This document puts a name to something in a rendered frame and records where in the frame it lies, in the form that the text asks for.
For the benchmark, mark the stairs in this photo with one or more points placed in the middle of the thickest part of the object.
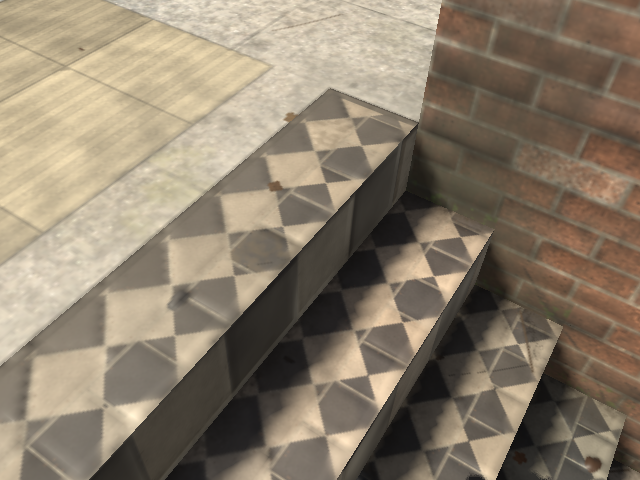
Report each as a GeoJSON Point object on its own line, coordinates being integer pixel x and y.
{"type": "Point", "coordinates": [374, 356]}

